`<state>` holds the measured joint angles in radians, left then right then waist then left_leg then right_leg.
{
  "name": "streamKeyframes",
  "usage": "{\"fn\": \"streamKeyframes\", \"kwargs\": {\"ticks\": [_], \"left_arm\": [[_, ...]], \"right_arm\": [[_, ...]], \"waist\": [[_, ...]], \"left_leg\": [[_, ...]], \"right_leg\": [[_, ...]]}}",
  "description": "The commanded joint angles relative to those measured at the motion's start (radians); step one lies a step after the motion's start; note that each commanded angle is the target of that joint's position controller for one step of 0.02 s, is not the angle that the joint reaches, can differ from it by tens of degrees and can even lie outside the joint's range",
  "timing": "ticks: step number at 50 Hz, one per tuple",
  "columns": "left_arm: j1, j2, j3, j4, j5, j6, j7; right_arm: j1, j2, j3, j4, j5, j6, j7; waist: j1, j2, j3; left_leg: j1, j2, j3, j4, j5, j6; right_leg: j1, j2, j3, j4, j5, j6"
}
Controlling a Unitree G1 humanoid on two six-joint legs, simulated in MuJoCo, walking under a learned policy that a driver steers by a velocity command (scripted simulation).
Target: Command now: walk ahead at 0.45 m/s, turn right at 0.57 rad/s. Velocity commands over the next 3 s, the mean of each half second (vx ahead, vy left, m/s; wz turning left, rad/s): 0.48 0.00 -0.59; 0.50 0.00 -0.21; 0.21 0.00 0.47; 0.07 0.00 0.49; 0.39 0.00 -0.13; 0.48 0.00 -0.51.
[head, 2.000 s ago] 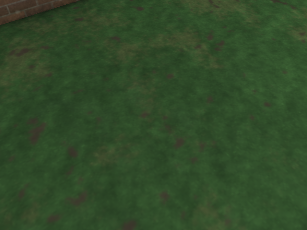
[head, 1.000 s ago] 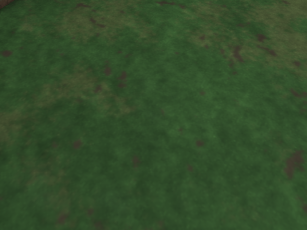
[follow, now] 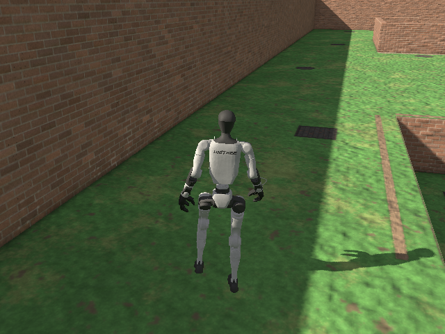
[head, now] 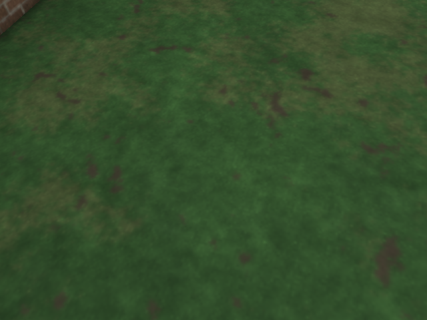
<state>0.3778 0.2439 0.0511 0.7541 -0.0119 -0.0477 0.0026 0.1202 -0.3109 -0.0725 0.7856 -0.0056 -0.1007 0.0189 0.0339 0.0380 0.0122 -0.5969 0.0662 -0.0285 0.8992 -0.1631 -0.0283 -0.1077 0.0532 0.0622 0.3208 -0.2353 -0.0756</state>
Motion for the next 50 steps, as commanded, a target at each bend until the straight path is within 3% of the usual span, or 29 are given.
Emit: {"fn": "streamKeyframes", "kwargs": {"ticks": [1,5,9,10,11,12,13,14,15,16,17,18,20,22,24,28,33,35,36,37,38,39,40,41,42,43,44,46,50], "left_arm": [[-0.029,0.206,0.057,-0.070,-0.005,-0.017,0.023],[0.032,0.212,0.064,-0.043,-0.017,-0.014,0.028],[0.032,0.211,0.072,-0.033,-0.017,0.001,0.035],[0.028,0.210,0.073,-0.035,-0.014,0.007,0.034],[0.014,0.197,0.068,-0.042,-0.009,0.012,0.031],[-0.004,0.163,0.053,-0.060,0.000,0.014,0.025],[0.077,0.084,0.030,-0.086,0.003,0.010,0.023],[0.149,0.075,0.016,-0.098,-0.025,0.001,0.023],[0.092,0.177,0.040,-0.082,-0.041,0.000,0.022],[-0.003,0.208,0.046,-0.098,-0.034,0.003,0.021],[-0.053,0.197,0.046,-0.110,-0.020,0.004,0.019],[-0.067,0.185,0.050,-0.114,-0.012,0.009,0.016],[-0.048,0.138,0.043,-0.113,-0.020,0.024,0.008],[-0.082,0.114,0.035,-0.136,-0.016,0.034,0.007],[-0.116,0.110,0.031,-0.152,-0.009,0.034,0.004],[-0.219,0.096,0.021,-0.173,-0.011,0.018,-0.022],[-0.347,0.094,0.016,-0.231,-0.012,0.017,-0.048],[-0.316,0.123,0.030,-0.236,-0.003,0.017,-0.049],[-0.225,0.149,0.048,-0.214,0.003,0.018,-0.045],[-0.054,0.201,0.078,-0.162,0.000,0.020,-0.035],[0.111,0.291,0.105,-0.130,-0.001,0.028,-0.016],[0.078,0.367,0.101,-0.141,0.001,0.021,-0.013],[0.079,0.261,0.075,-0.158,0.007,0.004,-0.021],[0.040,0.231,0.061,-0.138,0.016,-0.009,-0.025],[-0.018,0.205,0.053,-0.128,0.012,-0.016,-0.025],[-0.075,0.170,0.044,-0.126,0.015,-0.022,-0.026],[-0.110,0.147,0.037,-0.130,0.022,-0.031,-0.023],[-0.136,0.134,0.037,-0.115,0.025,-0.054,-0.020],[-0.128,0.139,0.043,-0.071,0.036,-0.070,-0.005]], "right_arm": [[-0.138,-0.042,-0.004,-0.097,0.001,-0.012,0.004],[-0.237,-0.040,0.004,-0.145,0.017,-0.015,0.018],[-0.202,-0.089,-0.011,-0.147,0.017,-0.027,0.022],[-0.163,-0.102,-0.018,-0.140,0.017,-0.031,0.019],[-0.070,-0.126,-0.034,-0.116,0.014,-0.034,0.012],[0.070,-0.161,-0.048,-0.096,0.004,-0.036,0.004],[0.225,-0.238,-0.068,-0.080,-0.015,-0.031,-0.005],[0.248,-0.211,-0.058,-0.060,-0.006,-0.023,0.006],[0.188,-0.126,-0.036,-0.074,0.009,-0.016,0.004],[0.136,-0.091,-0.026,-0.083,0.009,-0.006,-0.003],[0.090,-0.076,-0.020,-0.076,0.002,0.000,-0.005],[0.066,-0.056,-0.014,-0.070,-0.006,-0.001,-0.008],[0.047,-0.056,-0.016,-0.056,-0.006,-0.010,-0.011],[0.049,-0.081,-0.025,-0.039,0.002,-0.021,-0.011],[0.060,-0.108,-0.033,-0.028,0.002,-0.023,-0.012],[0.070,-0.132,-0.037,-0.018,0.006,-0.010,-0.015],[0.160,-0.179,-0.049,0.019,0.033,0.019,-0.012],[0.168,-0.205,-0.054,0.028,0.044,0.032,-0.011],[0.165,-0.210,-0.052,0.036,0.048,0.039,-0.011],[0.170,-0.182,-0.036,0.041,0.044,0.043,-0.013],[0.187,-0.111,-0.003,0.021,0.009,0.038,-0.013],[0.297,-0.003,0.034,-0.002,0.005,0.018,-0.001],[0.191,-0.123,0.006,0.015,0.051,0.003,0.005],[0.100,-0.146,-0.004,-0.023,0.078,-0.004,0.008],[0.084,-0.126,0.001,-0.022,0.062,-0.005,0.001],[0.084,-0.122,-0.004,-0.014,0.042,0.001,-0.002],[0.126,-0.116,-0.007,0.003,0.043,0.015,-0.001],[0.167,-0.081,-0.004,0.024,0.044,0.043,-0.003],[0.098,-0.051,-0.003,0.004,0.037,0.060,-0.008]], "waist": [[0.002,-0.115,0.040],[0.034,-0.127,0.062],[0.003,-0.148,0.049],[-0.014,-0.164,0.029],[-0.061,-0.167,-0.028],[-0.132,-0.148,-0.154],[-0.137,0.043,-0.348],[-0.098,0.317,-0.425],[-0.108,0.185,-0.269],[-0.111,0.095,-0.149],[-0.088,0.040,-0.065],[-0.064,0.049,-0.031],[-0.037,0.075,-0.006],[-0.034,0.053,0.020],[-0.038,0.028,0.024],[-0.074,0.009,0.045],[-0.111,0.002,0.087],[-0.070,0.022,0.054],[-0.006,0.023,-0.006],[0.086,0.006,-0.095],[0.141,-0.127,-0.222],[0.027,-0.334,-0.362],[0.107,-0.165,-0.370],[0.101,-0.155,-0.211],[0.058,-0.110,-0.139],[0.024,-0.113,-0.087],[-0.010,-0.136,-0.077],[-0.038,-0.116,-0.059],[-0.034,-0.084,0.020]], "left_leg": [[-0.051,-0.036,-0.002,-0.224,0.167,-0.029],[0.043,-0.063,-0.020,-0.366,0.260,-0.023],[0.102,-0.058,-0.049,-0.418,0.178,0.016],[0.160,-0.069,-0.031,-0.420,0.126,0.031],[0.295,-0.086,-0.003,-0.450,0.113,0.056],[0.539,-0.017,-0.053,-0.429,0.102,0.104],[0.931,0.218,-0.374,-0.421,-0.051,0.218],[1.046,0.353,-0.762,-0.572,-0.268,0.297],[0.921,0.327,-0.684,-0.616,-0.406,0.259],[0.776,0.293,-0.520,-0.624,-0.342,0.224],[0.631,0.254,-0.404,-0.650,-0.217,0.214],[0.542,0.222,-0.321,-0.675,-0.138,0.205],[0.449,0.197,-0.211,-0.729,-0.067,0.211],[0.426,0.211,-0.140,-0.769,-0.001,0.232],[0.451,0.220,-0.075,-0.786,0.063,0.245],[0.487,0.177,0.093,-0.779,0.164,0.207],[0.605,0.219,0.153,-0.745,0.210,0.178],[0.655,0.232,0.173,-0.641,0.482,0.166],[0.642,0.220,0.195,-0.506,0.644,0.152],[0.548,0.180,0.229,-0.303,0.688,0.125],[0.296,0.129,0.240,0.026,0.328,0.079],[-0.030,-0.054,0.119,0.359,-0.438,0.029],[-0.097,-0.039,-0.051,0.459,-0.431,0.041],[-0.169,-0.005,-0.045,0.457,-0.351,0.054],[-0.143,0.045,-0.045,0.384,-0.259,0.058],[-0.102,0.072,-0.048,0.324,-0.194,0.052],[-0.035,0.090,-0.062,0.302,-0.137,0.045],[0.004,0.086,-0.063,0.275,-0.082,0.027],[-0.096,0.066,-0.097,0.118,0.085,0.002]], "right_leg": [[-0.018,-0.190,0.182,-0.143,0.182,-0.149],[-0.059,-0.203,0.216,-0.122,0.142,-0.127],[0.036,-0.244,0.288,-0.026,0.223,-0.098],[0.048,-0.242,0.299,0.019,0.301,-0.090],[0.041,-0.201,0.281,0.123,0.425,-0.070],[-0.043,-0.137,0.247,0.331,0.408,-0.036],[-0.336,-0.017,0.151,0.689,0.122,0.030],[-0.562,0.030,0.129,0.926,-0.364,0.057],[-0.647,-0.045,0.144,1.015,-0.302,0.060],[-0.651,-0.086,0.094,1.011,-0.223,0.059],[-0.619,-0.123,0.073,0.966,-0.163,0.060],[-0.579,-0.156,0.074,0.918,-0.127,0.056],[-0.522,-0.183,0.054,0.876,-0.101,0.057],[-0.554,-0.197,0.047,0.816,-0.064,0.066],[-0.589,-0.204,0.047,0.741,0.023,0.078],[-0.551,-0.184,-0.012,0.507,0.230,0.073],[-0.518,-0.148,-0.073,0.329,0.180,0.029],[-0.430,-0.093,-0.112,0.292,0.070,-0.009],[-0.281,-0.052,-0.135,0.253,0.061,-0.034],[-0.023,-0.008,-0.149,0.207,0.115,-0.062],[0.298,-0.181,0.085,0.233,0.161,-0.115],[0.499,-0.438,0.615,0.087,-0.055,-0.281],[0.451,-0.458,0.646,0.004,-0.103,-0.260],[0.337,-0.423,0.466,-0.004,-0.010,-0.214],[0.212,-0.381,0.341,-0.011,0.082,-0.180],[0.112,-0.341,0.246,-0.040,0.138,-0.158],[0.045,-0.323,0.184,-0.079,0.164,-0.146],[-0.012,-0.314,0.103,-0.142,0.213,-0.150],[-0.006,-0.290,-0.055,-0.194,0.294,-0.126]]}}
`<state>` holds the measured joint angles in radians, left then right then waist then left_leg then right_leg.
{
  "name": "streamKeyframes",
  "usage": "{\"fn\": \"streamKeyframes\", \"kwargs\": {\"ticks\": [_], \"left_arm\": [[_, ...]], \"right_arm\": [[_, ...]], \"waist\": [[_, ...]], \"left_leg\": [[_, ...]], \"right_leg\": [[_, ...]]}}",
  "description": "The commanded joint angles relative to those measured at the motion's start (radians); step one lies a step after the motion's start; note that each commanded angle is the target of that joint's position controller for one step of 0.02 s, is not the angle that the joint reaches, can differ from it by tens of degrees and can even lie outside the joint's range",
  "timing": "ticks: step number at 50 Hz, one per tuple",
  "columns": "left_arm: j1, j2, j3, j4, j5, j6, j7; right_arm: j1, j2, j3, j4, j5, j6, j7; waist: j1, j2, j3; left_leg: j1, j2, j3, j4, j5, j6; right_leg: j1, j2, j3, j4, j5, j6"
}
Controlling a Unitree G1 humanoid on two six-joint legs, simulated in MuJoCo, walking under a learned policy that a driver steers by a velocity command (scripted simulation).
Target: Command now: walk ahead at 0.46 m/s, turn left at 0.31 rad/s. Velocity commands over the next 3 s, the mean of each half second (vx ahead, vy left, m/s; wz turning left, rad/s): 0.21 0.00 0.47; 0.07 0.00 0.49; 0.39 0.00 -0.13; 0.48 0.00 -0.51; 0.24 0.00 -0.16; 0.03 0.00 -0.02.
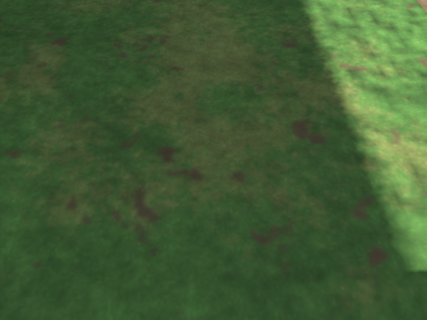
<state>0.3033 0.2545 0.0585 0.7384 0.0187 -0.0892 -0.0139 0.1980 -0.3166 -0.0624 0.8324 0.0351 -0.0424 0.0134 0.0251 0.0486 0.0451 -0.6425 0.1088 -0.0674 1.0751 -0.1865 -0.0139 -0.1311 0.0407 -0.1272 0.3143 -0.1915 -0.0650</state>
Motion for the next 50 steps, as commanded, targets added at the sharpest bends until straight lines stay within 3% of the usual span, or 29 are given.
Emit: {"fn": "streamKeyframes", "kwargs": {"ticks": [1,4,7,9,11,12,13,14,15,16,17,18,20,23,27,30,33,35,36,37,38,39,40,41,42,43,45,47,50], "left_arm": [[-0.066,0.128,0.034,-0.051,0.006,-0.027,0.016],[-0.074,0.154,0.039,-0.037,-0.001,-0.016,0.034],[-0.036,0.180,0.048,-0.009,-0.016,0.011,0.049],[-0.053,0.199,0.056,-0.009,-0.030,0.033,0.058],[-0.087,0.212,0.063,-0.022,-0.042,0.054,0.070],[-0.107,0.200,0.058,-0.029,-0.046,0.060,0.070],[-0.069,0.171,0.046,-0.038,-0.026,0.052,0.064],[0.070,0.047,0.011,-0.055,0.029,0.043,0.045],[0.068,0.120,0.012,-0.045,0.000,0.029,0.026],[-0.033,0.176,0.026,-0.063,-0.036,0.029,0.022],[-0.093,0.172,0.026,-0.078,-0.031,0.036,0.033],[-0.116,0.171,0.028,-0.073,-0.017,0.048,0.046],[-0.098,0.169,0.033,-0.078,-0.009,0.072,0.054],[-0.084,0.125,0.020,-0.068,-0.004,0.075,0.063],[-0.130,0.123,0.018,-0.072,-0.011,0.083,0.063],[-0.166,0.123,0.019,-0.083,-0.016,0.074,0.056],[-0.171,0.134,0.025,-0.087,-0.022,0.053,0.044],[-0.123,0.137,0.032,-0.073,-0.025,0.041,0.034],[-0.094,0.162,0.043,-0.064,-0.020,0.037,0.033],[-0.094,0.233,0.058,-0.076,-0.002,0.043,0.039],[-0.108,0.283,0.069,-0.067,0.035,0.056,0.038],[-0.139,0.224,0.057,-0.095,0.032,0.054,0.039],[-0.170,0.174,0.043,-0.106,0.018,0.055,0.044],[-0.191,0.155,0.038,-0.110,0.003,0.058,0.045],[-0.191,0.148,0.034,-0.106,-0.012,0.061,0.047],[-0.181,0.147,0.030,-0.101,-0.015,0.066,0.048],[-0.122,0.147,0.031,-0.082,-0.012,0.074,0.050],[-0.092,0.165,0.036,-0.070,-0.021,0.078,0.050],[-0.077,0.208,0.046,-0.059,-0.028,0.073,0.039]], "right_arm": [[0.004,-0.040,-0.012,-0.048,-0.009,-0.002,0.001],[-0.092,-0.003,0.005,-0.087,-0.030,-0.013,0.022],[-0.134,-0.006,0.005,-0.132,-0.029,-0.012,0.048],[-0.110,-0.035,-0.008,-0.150,-0.031,-0.009,0.062],[0.002,-0.084,-0.032,-0.140,-0.032,-0.004,0.065],[0.116,-0.126,-0.055,-0.116,-0.031,-0.006,0.054],[0.176,-0.201,-0.078,-0.115,-0.034,-0.004,0.028],[0.133,-0.282,-0.083,-0.142,-0.049,0.001,0.010],[0.132,-0.244,-0.072,-0.184,-0.055,-0.001,0.019],[0.065,-0.194,-0.064,-0.208,-0.042,0.001,0.022],[0.010,-0.147,-0.053,-0.209,-0.018,0.006,0.017],[-0.028,-0.115,-0.042,-0.215,-0.008,0.014,0.009],[-0.056,-0.113,-0.042,-0.230,-0.032,0.025,-0.002],[-0.042,-0.146,-0.055,-0.233,-0.038,0.033,-0.019],[-0.056,-0.159,-0.061,-0.251,-0.025,0.061,-0.043],[-0.059,-0.155,-0.061,-0.261,-0.028,0.075,-0.046],[-0.047,-0.148,-0.060,-0.266,-0.027,0.083,-0.042],[-0.065,-0.139,-0.056,-0.275,-0.016,0.090,-0.043],[-0.058,-0.120,-0.050,-0.278,-0.011,0.093,-0.045],[-0.007,-0.066,-0.036,-0.279,-0.020,0.093,-0.042],[-0.031,-0.095,-0.046,-0.319,-0.014,0.082,-0.039],[0.003,-0.176,-0.070,-0.296,-0.033,0.073,-0.035],[0.019,-0.191,-0.080,-0.265,-0.023,0.076,-0.033],[0.037,-0.161,-0.077,-0.239,-0.022,0.088,-0.038],[0.034,-0.133,-0.068,-0.237,-0.026,0.096,-0.042],[0.026,-0.099,-0.057,-0.238,-0.022,0.101,-0.040],[-0.022,-0.061,-0.038,-0.259,-0.016,0.097,-0.034],[-0.074,-0.039,-0.022,-0.279,-0.019,0.087,-0.023],[-0.095,-0.037,-0.012,-0.281,-0.020,0.062,-0.008]], "waist": [[-0.027,-0.093,0.003],[0.004,-0.092,0.028],[0.022,-0.101,0.010],[-0.003,-0.125,-0.019],[-0.066,-0.141,-0.087],[-0.129,-0.110,-0.146],[-0.149,0.020,-0.211],[-0.016,0.242,-0.318],[-0.075,0.124,-0.523],[-0.092,0.027,-0.417],[-0.069,-0.047,-0.281],[-0.046,-0.072,-0.200],[-0.004,-0.007,-0.151],[-0.003,0.022,-0.177],[-0.023,0.052,-0.198],[-0.041,0.092,-0.168],[-0.052,0.120,-0.169],[-0.016,0.123,-0.167],[-0.005,0.098,-0.167],[-0.040,-0.085,-0.186],[-0.060,-0.368,-0.114],[-0.052,-0.285,-0.124],[-0.057,-0.205,-0.120],[-0.063,-0.161,-0.108],[-0.052,-0.159,-0.099],[-0.046,-0.162,-0.093],[-0.009,-0.197,-0.112],[0.027,-0.252,-0.100],[0.038,-0.271,-0.061]], "left_leg": [[-0.040,0.011,-0.047,-0.132,0.165,-0.015],[0.049,-0.022,0.060,-0.350,0.308,-0.012],[0.050,-0.044,0.097,-0.438,0.285,0.008],[0.067,-0.072,0.119,-0.460,0.182,0.039],[0.190,-0.130,0.155,-0.476,0.095,0.077],[0.344,-0.164,0.154,-0.564,0.172,0.110],[0.562,-0.074,0.000,-0.600,0.560,0.161],[0.880,0.178,-0.381,-0.488,1.025,0.360],[0.935,0.258,-0.600,-0.605,0.807,0.467],[0.845,0.213,-0.495,-0.660,0.606,0.424],[0.710,0.162,-0.415,-0.693,0.440,0.366],[0.577,0.127,-0.363,-0.726,0.348,0.329],[0.406,0.073,-0.319,-0.768,0.287,0.298],[0.368,0.040,-0.268,-0.749,0.395,0.287],[0.354,0.006,-0.297,-0.747,0.132,0.243],[0.342,-0.009,-0.346,-0.747,-0.017,0.223],[0.395,0.001,-0.414,-0.702,0.049,0.216],[0.399,-0.022,-0.432,-0.647,0.113,0.188],[0.354,-0.060,-0.409,-0.598,0.065,0.150],[0.247,-0.149,-0.288,-0.413,-0.206,0.091],[0.046,-0.284,-0.085,-0.220,-0.437,0.034],[0.030,-0.209,-0.102,-0.004,-0.432,-0.007],[0.039,-0.201,-0.099,0.074,-0.371,-0.024],[0.038,-0.197,-0.088,0.118,-0.327,-0.045],[0.014,-0.197,-0.087,0.155,-0.288,-0.060],[0.026,-0.199,-0.071,0.148,-0.271,-0.071],[0.025,-0.174,-0.013,0.017,-0.214,-0.076],[0.070,-0.147,0.030,-0.144,-0.220,-0.070],[0.230,-0.135,0.092,-0.368,-0.278,-0.029]], "right_leg": [[0.012,-0.263,0.087,-0.186,0.314,-0.123],[-0.009,-0.235,-0.033,-0.157,0.493,-0.088],[0.093,-0.271,-0.051,-0.078,0.596,-0.081],[0.162,-0.294,-0.051,0.014,0.725,-0.066],[0.175,-0.286,-0.054,0.200,0.874,-0.039],[0.133,-0.243,-0.071,0.382,0.812,-0.003],[-0.038,-0.163,-0.075,0.654,0.473,0.065],[-0.412,0.023,0.006,1.023,-0.514,0.142],[-0.470,0.045,0.237,1.159,-0.533,0.138],[-0.522,-0.004,0.259,1.136,-0.440,0.115],[-0.555,-0.039,0.238,1.059,-0.355,0.112],[-0.535,-0.068,0.234,0.985,-0.304,0.116],[-0.426,-0.073,0.232,0.873,-0.252,0.118],[-0.385,-0.051,0.213,0.714,-0.219,0.144],[-0.364,-0.039,0.232,0.580,-0.110,0.165],[-0.337,-0.026,0.239,0.476,-0.098,0.161],[-0.293,-0.010,0.240,0.352,-0.127,0.141],[-0.192,-0.007,0.223,0.160,-0.045,0.113],[-0.096,-0.060,0.244,0.057,0.045,0.089],[0.008,-0.272,0.418,0.015,0.131,0.009],[-0.021,-0.416,0.645,-0.028,0.309,-0.158],[-0.032,-0.457,0.642,-0.006,0.359,-0.210],[-0.040,-0.394,0.531,0.024,0.372,-0.176],[-0.032,-0.325,0.441,0.046,0.360,-0.132],[-0.016,-0.306,0.406,0.056,0.383,-0.125],[-0.021,-0.284,0.362,0.056,0.421,-0.127],[0.030,-0.250,0.328,0.007,0.144,-0.124],[0.034,-0.247,0.350,-0.049,-0.139,-0.125],[-0.045,-0.268,0.355,-0.084,-0.219,-0.132]]}}
Over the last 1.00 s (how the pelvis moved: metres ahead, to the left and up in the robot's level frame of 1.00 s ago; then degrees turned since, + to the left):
0.50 -0.15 0.00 -22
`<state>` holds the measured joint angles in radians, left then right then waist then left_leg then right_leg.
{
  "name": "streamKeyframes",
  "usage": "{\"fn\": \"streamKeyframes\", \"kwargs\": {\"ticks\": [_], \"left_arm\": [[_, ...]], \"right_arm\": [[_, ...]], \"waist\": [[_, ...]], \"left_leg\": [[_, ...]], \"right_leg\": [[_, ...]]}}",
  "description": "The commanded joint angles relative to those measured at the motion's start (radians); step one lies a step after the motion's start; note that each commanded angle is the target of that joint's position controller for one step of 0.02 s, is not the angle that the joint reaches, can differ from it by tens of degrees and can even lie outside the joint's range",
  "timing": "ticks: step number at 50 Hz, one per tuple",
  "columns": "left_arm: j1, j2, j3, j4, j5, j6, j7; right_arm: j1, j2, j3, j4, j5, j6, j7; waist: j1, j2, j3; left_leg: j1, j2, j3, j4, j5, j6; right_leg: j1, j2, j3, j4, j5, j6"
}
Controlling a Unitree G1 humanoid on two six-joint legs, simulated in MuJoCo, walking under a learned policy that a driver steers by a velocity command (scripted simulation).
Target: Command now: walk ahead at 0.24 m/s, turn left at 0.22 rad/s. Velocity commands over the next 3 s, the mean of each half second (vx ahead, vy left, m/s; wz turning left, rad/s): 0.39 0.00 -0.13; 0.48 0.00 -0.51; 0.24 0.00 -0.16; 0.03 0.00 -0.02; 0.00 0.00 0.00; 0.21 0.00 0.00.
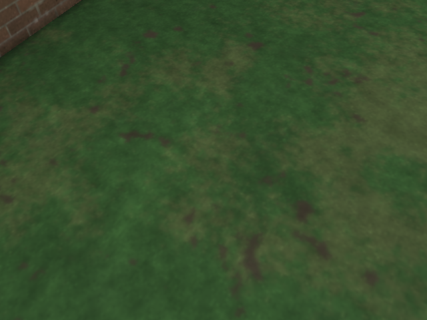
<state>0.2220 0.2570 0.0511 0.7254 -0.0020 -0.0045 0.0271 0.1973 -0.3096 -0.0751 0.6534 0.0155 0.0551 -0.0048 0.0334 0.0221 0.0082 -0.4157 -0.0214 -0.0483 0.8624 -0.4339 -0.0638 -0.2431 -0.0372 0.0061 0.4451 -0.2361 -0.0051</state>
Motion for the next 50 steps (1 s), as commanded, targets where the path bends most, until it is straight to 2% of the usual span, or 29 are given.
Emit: {"fn": "streamKeyframes", "kwargs": {"ticks": [1,3,4,5,6,7,8,9,11,13,18,20,23,25,26,27,28,29,30,31,32,33,34,35,38,43,45,47,50], "left_arm": [[0.017,0.215,0.056,-0.038,-0.013,-0.014,-0.008],[0.012,0.214,0.052,-0.027,-0.029,-0.016,-0.017],[0.018,0.189,0.042,-0.019,-0.028,-0.021,-0.021],[0.001,0.129,0.022,-0.022,-0.016,-0.033,-0.028],[-0.049,0.033,-0.006,-0.061,0.011,-0.052,-0.040],[-0.101,0.103,0.011,-0.107,-0.014,-0.069,-0.036],[-0.109,0.170,0.033,-0.099,-0.031,-0.075,-0.036],[-0.090,0.172,0.037,-0.081,-0.040,-0.075,-0.042],[-0.077,0.155,0.038,-0.059,-0.028,-0.075,-0.048],[-0.070,0.115,0.029,-0.049,-0.028,-0.074,-0.056],[-0.147,0.066,0.004,-0.083,-0.020,-0.065,-0.070],[-0.204,0.054,-0.006,-0.109,-0.019,-0.067,-0.082],[-0.238,0.072,-0.003,-0.141,-0.022,-0.068,-0.101],[-0.204,0.105,0.012,-0.150,-0.020,-0.064,-0.106],[-0.127,0.137,0.029,-0.138,-0.020,-0.059,-0.103],[0.021,0.181,0.056,-0.105,-0.024,-0.054,-0.096],[0.174,0.240,0.084,-0.074,-0.028,-0.043,-0.077],[0.205,0.352,0.102,-0.074,-0.030,-0.044,-0.067],[0.229,0.279,0.081,-0.095,-0.028,-0.051,-0.064],[0.189,0.234,0.066,-0.085,-0.015,-0.058,-0.062],[0.130,0.218,0.061,-0.090,-0.017,-0.063,-0.060],[0.060,0.196,0.054,-0.102,-0.013,-0.064,-0.058],[0.014,0.172,0.045,-0.120,0.002,-0.066,-0.055],[-0.015,0.167,0.043,-0.131,0.007,-0.066,-0.053],[-0.016,0.174,0.046,-0.116,-0.007,-0.073,-0.042],[0.047,0.202,0.053,-0.083,-0.018,-0.060,-0.021],[0.090,0.212,0.057,-0.065,-0.024,-0.053,-0.018],[0.117,0.195,0.052,-0.048,-0.027,-0.048,-0.016],[0.128,0.186,0.049,-0.034,-0.017,-0.040,-0.018]], "right_arm": [[-0.083,-0.057,-0.002,-0.093,0.001,-0.045,0.013],[-0.004,-0.053,-0.004,-0.050,0.003,-0.063,0.017],[0.049,-0.057,-0.007,-0.026,0.004,-0.068,0.015],[0.135,-0.072,-0.011,-0.006,0.004,-0.072,0.007],[0.238,-0.155,-0.028,0.008,-0.008,-0.073,-0.006],[0.270,-0.235,-0.053,0.017,-0.019,-0.083,0.004],[0.236,-0.165,-0.034,0.013,-0.017,-0.101,0.006],[0.205,-0.114,-0.018,0.015,-0.016,-0.116,0.005],[0.155,-0.087,-0.008,0.016,-0.014,-0.127,0.004],[0.148,-0.072,-0.006,0.018,-0.028,-0.133,-0.001],[0.140,-0.096,-0.013,0.044,-0.023,-0.142,-0.006],[0.171,-0.117,-0.019,0.068,-0.014,-0.143,-0.009],[0.190,-0.136,-0.026,0.096,-0.001,-0.133,-0.010],[0.181,-0.166,-0.034,0.098,-0.002,-0.120,-0.016],[0.178,-0.180,-0.037,0.096,-0.005,-0.110,-0.022],[0.170,-0.183,-0.035,0.090,-0.005,-0.101,-0.028],[0.184,-0.172,-0.026,0.075,-0.012,-0.105,-0.036],[0.300,-0.015,0.025,0.022,-0.041,-0.128,-0.017],[0.215,-0.081,0.020,0.021,-0.015,-0.169,-0.003],[0.106,-0.134,0.004,-0.019,0.027,-0.188,0.007],[0.066,-0.123,0.013,-0.035,0.023,-0.201,0.005],[0.050,-0.116,0.011,-0.033,-0.001,-0.204,-0.002],[0.067,-0.124,0.003,-0.029,-0.014,-0.195,-0.005],[0.087,-0.123,0.001,-0.025,-0.019,-0.181,-0.004],[0.090,-0.092,0.009,-0.023,-0.037,-0.151,-0.008],[-0.121,-0.041,0.030,-0.073,-0.032,-0.159,-0.003],[-0.180,-0.051,0.028,-0.086,-0.018,-0.168,0.006],[-0.190,-0.072,0.021,-0.087,-0.010,-0.176,0.017],[-0.149,-0.099,0.005,-0.080,-0.009,-0.186,0.026]], "waist": [[0.029,-0.232,-0.014],[-0.021,-0.190,0.004],[-0.048,-0.167,-0.008],[-0.088,-0.122,-0.059],[-0.116,0.112,-0.115],[-0.144,0.226,-0.045],[-0.136,0.142,0.037],[-0.116,0.142,0.077],[-0.094,0.121,0.104],[-0.084,0.092,0.087],[-0.098,0.071,0.093],[-0.117,0.058,0.116],[-0.107,0.048,0.122],[-0.067,0.079,0.058],[-0.021,0.098,-0.008],[0.063,0.089,-0.095],[0.136,0.033,-0.179],[0.031,-0.266,-0.311],[0.094,-0.186,-0.459],[0.105,-0.142,-0.290],[0.064,-0.060,-0.179],[0.018,-0.011,-0.102],[-0.023,-0.033,-0.077],[-0.048,-0.059,-0.062],[-0.066,-0.060,-0.022],[0.015,-0.080,0.012],[0.041,-0.086,0.004],[0.046,-0.101,-0.005],[0.018,-0.141,-0.011]], "left_leg": [[0.053,-0.009,0.084,-0.227,-0.002,0.039],[0.213,-0.022,0.110,-0.446,0.171,0.086],[0.330,-0.021,0.100,-0.503,0.199,0.107],[0.500,0.053,0.001,-0.503,0.193,0.128],[0.663,0.266,-0.296,-0.538,0.162,0.202],[0.580,0.422,-0.537,-0.638,0.018,0.346],[0.542,0.403,-0.518,-0.665,-0.096,0.364],[0.530,0.352,-0.434,-0.681,-0.131,0.325],[0.508,0.303,-0.294,-0.715,0.046,0.273],[0.466,0.265,-0.157,-0.729,0.264,0.249],[0.356,0.227,0.065,-0.756,0.429,0.224],[0.356,0.249,0.098,-0.768,0.438,0.220],[0.450,0.286,0.135,-0.721,0.572,0.203],[0.513,0.291,0.171,-0.590,0.955,0.178],[0.530,0.283,0.190,-0.461,1.135,0.163],[0.468,0.257,0.219,-0.259,1.208,0.138],[0.246,0.226,0.214,0.006,1.022,0.102],[-0.196,0.033,0.170,0.431,0.069,0.031],[-0.290,-0.028,-0.063,0.576,-0.130,0.039],[-0.379,0.029,-0.081,0.573,-0.049,0.059],[-0.361,0.075,-0.069,0.485,0.033,0.075],[-0.317,0.106,-0.058,0.395,0.075,0.074],[-0.243,0.130,-0.064,0.349,0.107,0.071],[-0.203,0.135,-0.061,0.324,0.121,0.062],[-0.172,0.136,-0.025,0.205,0.173,0.014],[-0.109,0.073,-0.004,-0.181,0.492,-0.018],[-0.069,0.043,-0.009,-0.259,0.529,-0.020],[-0.069,0.046,-0.027,-0.320,0.516,-0.004],[-0.012,0.043,-0.015,-0.366,0.396,0.048]], "right_leg": [[0.047,-0.197,0.225,-0.213,-0.172,-0.197],[-0.023,-0.186,0.206,-0.181,-0.167,-0.187],[-0.081,-0.168,0.187,-0.139,-0.137,-0.164],[-0.183,-0.126,0.137,-0.028,-0.132,-0.112],[-0.394,-0.011,-0.012,0.286,-0.226,-0.025],[-0.569,0.026,-0.018,0.463,-0.361,-0.005],[-0.637,-0.030,0.040,0.591,-0.314,-0.007],[-0.670,-0.049,0.062,0.623,-0.221,-0.021],[-0.684,-0.072,0.077,0.618,-0.070,-0.020],[-0.637,-0.056,0.080,0.605,0.043,-0.003],[-0.488,-0.034,0.020,0.340,0.262,0.029],[-0.447,-0.029,-0.009,0.250,0.295,0.010],[-0.429,-0.010,-0.033,0.172,0.241,-0.042],[-0.336,0.046,-0.086,0.166,0.150,-0.084],[-0.233,0.085,-0.112,0.173,0.105,-0.108],[-0.020,0.127,-0.125,0.142,0.122,-0.141],[0.284,0.080,-0.003,0.137,0.123,-0.182],[0.654,-0.219,0.576,0.071,-0.090,-0.377],[0.702,-0.293,0.881,-0.116,-0.227,-0.421],[0.598,-0.264,0.730,-0.152,-0.188,-0.354],[0.436,-0.219,0.605,-0.156,-0.108,-0.320],[0.282,-0.180,0.515,-0.165,0.004,-0.299],[0.174,-0.144,0.447,-0.188,0.089,-0.292],[0.102,-0.128,0.426,-0.213,0.123,-0.299],[-0.043,-0.098,0.333,-0.246,0.209,-0.307],[-0.103,-0.024,0.258,-0.217,0.129,-0.235],[-0.075,-0.038,0.296,-0.193,0.086,-0.226],[0.009,-0.069,0.338,-0.139,0.062,-0.217],[0.100,-0.110,0.396,-0.053,0.125,-0.192]]}}
Over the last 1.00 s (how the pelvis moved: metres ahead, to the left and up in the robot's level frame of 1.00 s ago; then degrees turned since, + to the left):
0.27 0.01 0.00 32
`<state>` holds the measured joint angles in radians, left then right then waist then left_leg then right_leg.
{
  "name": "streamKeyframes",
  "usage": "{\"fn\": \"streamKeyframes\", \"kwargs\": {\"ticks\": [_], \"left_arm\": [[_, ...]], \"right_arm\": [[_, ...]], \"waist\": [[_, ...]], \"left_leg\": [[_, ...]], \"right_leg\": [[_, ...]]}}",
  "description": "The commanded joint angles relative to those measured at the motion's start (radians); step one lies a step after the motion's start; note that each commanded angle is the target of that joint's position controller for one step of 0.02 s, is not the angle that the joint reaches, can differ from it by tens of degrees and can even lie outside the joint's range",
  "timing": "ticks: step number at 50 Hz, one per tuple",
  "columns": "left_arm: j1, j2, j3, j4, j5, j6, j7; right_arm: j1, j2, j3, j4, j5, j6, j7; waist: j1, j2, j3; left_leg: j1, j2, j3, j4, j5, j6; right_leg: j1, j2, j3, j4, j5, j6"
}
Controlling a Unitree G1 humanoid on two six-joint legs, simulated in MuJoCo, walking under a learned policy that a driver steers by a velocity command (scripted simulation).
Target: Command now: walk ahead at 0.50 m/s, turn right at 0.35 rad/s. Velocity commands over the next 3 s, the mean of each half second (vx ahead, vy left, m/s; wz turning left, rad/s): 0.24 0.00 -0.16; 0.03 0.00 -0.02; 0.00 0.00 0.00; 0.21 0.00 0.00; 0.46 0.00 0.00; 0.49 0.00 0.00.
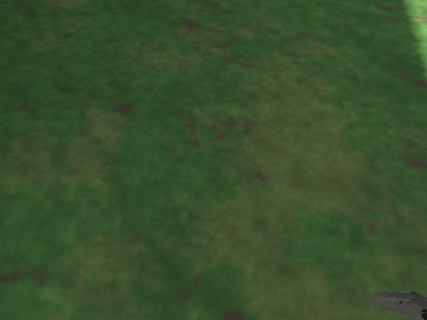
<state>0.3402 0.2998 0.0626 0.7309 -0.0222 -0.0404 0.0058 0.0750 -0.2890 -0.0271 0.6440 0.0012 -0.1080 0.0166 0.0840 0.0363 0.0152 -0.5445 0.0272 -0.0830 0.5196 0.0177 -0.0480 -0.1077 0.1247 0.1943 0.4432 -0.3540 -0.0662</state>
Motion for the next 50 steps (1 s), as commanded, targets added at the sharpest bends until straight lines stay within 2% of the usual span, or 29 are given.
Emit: {"fn": "streamKeyframes", "kwargs": {"ticks": [1,2,3,4,5,6,7,8,10,12,14,16,18,20,21,22,23,24,25,26,28,32,35,42,50], "left_arm": [[0.004,0.130,0.033,-0.039,0.006,-0.002,0.001],[0.007,0.090,0.018,-0.044,0.011,-0.005,-0.004],[0.060,0.035,-0.003,-0.060,0.028,-0.011,-0.003],[0.164,0.021,-0.010,-0.056,-0.002,-0.020,0.002],[0.115,0.118,0.009,-0.043,-0.008,-0.018,0.008],[0.006,0.151,0.019,-0.059,-0.003,-0.012,0.012],[-0.051,0.141,0.018,-0.073,0.012,-0.004,0.015],[-0.078,0.125,0.019,-0.087,0.024,0.000,0.014],[-0.050,0.065,0.007,-0.073,0.021,0.013,0.009],[-0.051,0.023,-0.008,-0.068,0.022,0.021,0.012],[-0.072,0.010,-0.016,-0.065,0.026,0.024,0.011],[-0.108,0.029,-0.012,-0.064,0.024,0.028,0.009],[-0.146,0.043,-0.007,-0.073,0.024,0.033,0.008],[-0.160,0.044,-0.002,-0.075,0.030,0.033,0.006],[-0.163,0.050,0.002,-0.076,0.037,0.031,0.007],[-0.170,0.081,0.008,-0.085,0.046,0.029,0.014],[-0.178,0.140,0.019,-0.100,0.048,0.034,0.023],[-0.203,0.100,0.010,-0.093,0.042,0.043,0.025],[-0.236,0.051,0.000,-0.099,0.030,0.048,0.017],[-0.247,0.036,-0.003,-0.099,0.028,0.050,0.011],[-0.238,0.051,-0.001,-0.090,0.032,0.041,0.002],[-0.230,0.051,0.001,-0.065,0.030,0.028,0.000],[-0.238,0.053,0.002,-0.045,0.028,0.026,0.001],[-0.254,0.048,0.005,0.020,0.026,0.027,0.001],[-0.259,0.046,0.007,0.111,0.024,0.034,0.015]], "right_arm": [[0.035,-0.129,-0.052,-0.055,0.002,-0.026,0.001],[0.134,-0.162,-0.067,-0.041,-0.009,-0.032,-0.005],[0.262,-0.237,-0.083,-0.038,-0.031,-0.034,-0.010],[0.338,-0.273,-0.101,0.019,-0.027,-0.017,0.002],[0.320,-0.178,-0.077,0.005,-0.002,-0.014,0.008],[0.256,-0.131,-0.061,-0.006,-0.005,-0.009,0.005],[0.202,-0.105,-0.048,-0.014,-0.013,-0.004,0.007],[0.166,-0.088,-0.040,-0.006,-0.014,-0.001,0.008],[0.133,-0.058,-0.027,0.016,-0.018,-0.001,0.008],[0.119,-0.080,-0.031,0.039,-0.017,0.005,0.001],[0.110,-0.119,-0.041,0.055,-0.012,0.021,-0.007],[0.129,-0.135,-0.044,0.076,-0.003,0.035,-0.011],[0.138,-0.131,-0.040,0.093,0.001,0.044,-0.011],[0.117,-0.119,-0.034,0.103,0.009,0.050,-0.011],[0.123,-0.103,-0.028,0.113,0.013,0.051,-0.010],[0.155,-0.078,-0.018,0.124,0.001,0.047,-0.009],[0.228,-0.064,-0.012,0.133,-0.027,0.040,-0.006],[0.285,-0.030,-0.001,0.149,-0.027,0.043,-0.009],[0.239,-0.045,0.001,0.148,-0.026,0.054,-0.013],[0.194,-0.066,-0.004,0.143,-0.021,0.066,-0.017],[0.182,-0.084,-0.009,0.144,-0.019,0.085,-0.024],[0.185,-0.085,-0.009,0.159,-0.014,0.095,-0.033],[0.179,-0.082,-0.011,0.176,-0.012,0.105,-0.039],[0.171,-0.078,-0.016,0.224,-0.011,0.124,-0.053],[0.187,-0.069,-0.017,0.290,-0.011,0.118,-0.061]], "waist": [[-0.070,-0.159,-0.035],[-0.119,-0.134,-0.116],[-0.143,0.029,-0.262],[-0.114,0.322,-0.327],[-0.139,0.168,-0.242],[-0.152,0.069,-0.146],[-0.135,0.004,-0.101],[-0.109,0.001,-0.071],[-0.068,0.060,-0.068],[-0.059,0.089,-0.091],[-0.062,0.090,-0.128],[-0.082,0.089,-0.141],[-0.093,0.082,-0.124],[-0.076,0.069,-0.099],[-0.068,0.055,-0.088],[-0.075,0.009,-0.092],[-0.125,-0.091,-0.131],[-0.152,-0.178,-0.163],[-0.128,-0.158,-0.130],[-0.108,-0.135,-0.089],[-0.101,-0.113,-0.063],[-0.102,-0.091,-0.092],[-0.103,-0.072,-0.097],[-0.107,-0.049,-0.064],[-0.103,-0.051,-0.021]], "left_leg": [[0.205,-0.019,0.043,-0.062,-0.079,0.061],[0.378,0.032,0.002,-0.062,-0.087,0.109],[0.657,0.224,-0.217,-0.028,0.005,0.205],[0.846,0.381,-0.635,-0.155,-0.110,0.352],[0.798,0.372,-0.645,-0.183,-0.161,0.329],[0.689,0.339,-0.475,-0.165,-0.002,0.296],[0.585,0.295,-0.343,-0.159,0.208,0.283],[0.509,0.262,-0.260,-0.160,0.358,0.276],[0.423,0.187,-0.134,-0.192,0.468,0.249],[0.392,0.172,-0.072,-0.203,0.565,0.263],[0.368,0.163,-0.026,-0.204,0.574,0.262],[0.375,0.166,-0.015,-0.204,0.506,0.256],[0.373,0.173,-0.026,-0.199,0.397,0.251],[0.348,0.164,-0.035,-0.174,0.247,0.228],[0.331,0.141,-0.038,-0.155,0.141,0.197],[0.299,0.106,-0.029,-0.126,0.030,0.148],[0.243,0.036,0.017,-0.078,-0.159,0.100],[0.242,0.005,0.056,-0.092,-0.316,0.063],[0.264,0.002,0.067,-0.103,-0.309,0.043],[0.251,-0.004,0.073,-0.096,-0.287,0.039],[0.262,0.002,0.066,-0.087,-0.222,0.040],[0.326,0.016,0.056,-0.073,-0.124,0.037],[0.350,0.018,0.056,-0.073,-0.114,0.030],[0.376,0.017,0.060,-0.093,-0.158,0.025],[0.352,0.012,0.069,-0.116,-0.230,0.028]], "right_leg": [[-0.033,-0.251,0.199,0.003,0.314,-0.113],[-0.062,-0.199,0.153,0.156,0.373,-0.081],[-0.225,-0.105,0.065,0.458,0.189,-0.023],[-0.520,0.008,-0.031,0.745,-0.235,0.049],[-0.610,-0.045,0.028,0.846,-0.228,0.061],[-0.615,-0.069,0.011,0.875,-0.159,0.072],[-0.582,-0.096,-0.022,0.854,-0.122,0.085],[-0.553,-0.131,-0.038,0.789,-0.094,0.091],[-0.450,-0.160,-0.083,0.635,-0.052,0.106],[-0.377,-0.156,-0.120,0.482,-0.008,0.129],[-0.279,-0.153,-0.142,0.341,0.088,0.133],[-0.229,-0.143,-0.152,0.254,0.183,0.129],[-0.199,-0.141,-0.150,0.188,0.218,0.113],[-0.132,-0.134,-0.161,0.069,0.277,0.082],[-0.078,-0.136,-0.156,-0.016,0.349,0.060],[-0.002,-0.195,-0.090,-0.051,0.520,0.035],[0.093,-0.288,-0.009,0.013,0.724,-0.013],[0.094,-0.312,0.011,0.035,0.652,-0.073],[0.039,-0.271,-0.007,0.033,0.507,-0.067],[0.002,-0.234,-0.026,0.033,0.434,-0.042],[-0.028,-0.215,-0.037,0.042,0.462,-0.024],[-0.016,-0.209,-0.048,0.076,0.608,-0.023],[-0.013,-0.207,-0.049,0.078,0.626,-0.029],[-0.044,-0.192,-0.058,0.044,0.506,-0.024],[-0.063,-0.174,-0.071,0.004,0.339,-0.012]]}}
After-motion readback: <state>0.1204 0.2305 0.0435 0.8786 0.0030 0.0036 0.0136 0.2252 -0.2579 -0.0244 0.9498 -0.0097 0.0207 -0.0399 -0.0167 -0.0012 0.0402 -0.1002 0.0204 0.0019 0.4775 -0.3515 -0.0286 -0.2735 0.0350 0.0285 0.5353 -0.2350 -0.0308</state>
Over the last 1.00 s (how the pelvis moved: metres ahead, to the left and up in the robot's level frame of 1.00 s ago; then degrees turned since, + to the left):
0.45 -0.07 -0.01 -24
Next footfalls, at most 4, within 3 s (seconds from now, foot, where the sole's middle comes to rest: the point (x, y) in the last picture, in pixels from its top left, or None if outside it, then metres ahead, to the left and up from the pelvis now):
0.04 left None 0.19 0.13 -0.77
0.44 right None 0.27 -0.11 -0.77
2.34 left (215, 262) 0.66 0.10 -0.77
2.90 right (289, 192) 0.96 -0.15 -0.77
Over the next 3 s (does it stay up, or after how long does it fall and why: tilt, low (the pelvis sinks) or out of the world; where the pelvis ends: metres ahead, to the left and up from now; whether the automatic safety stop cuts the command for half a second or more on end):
stays up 0.84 -0.05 0.00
